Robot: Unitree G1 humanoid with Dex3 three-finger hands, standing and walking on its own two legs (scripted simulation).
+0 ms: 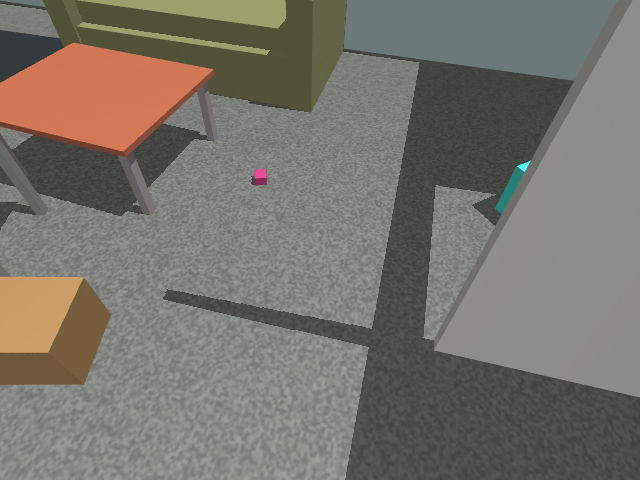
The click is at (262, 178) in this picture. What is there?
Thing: small box
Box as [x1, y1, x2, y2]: [254, 169, 266, 184]
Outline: 254,170 255,184 266,184 265,169
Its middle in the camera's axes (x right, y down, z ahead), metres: -0.29 -0.29 +1.89
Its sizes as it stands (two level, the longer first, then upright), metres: 0.066 0.055 0.043
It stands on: the floor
